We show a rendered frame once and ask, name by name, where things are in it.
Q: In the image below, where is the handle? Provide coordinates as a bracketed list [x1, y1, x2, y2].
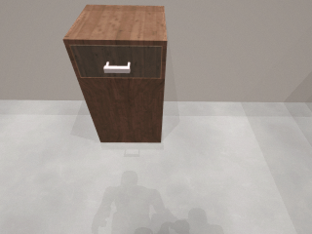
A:
[103, 61, 131, 73]

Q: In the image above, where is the drawer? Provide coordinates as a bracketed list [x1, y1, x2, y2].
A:
[70, 44, 162, 78]

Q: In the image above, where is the cabinet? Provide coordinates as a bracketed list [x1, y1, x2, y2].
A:
[62, 4, 168, 143]

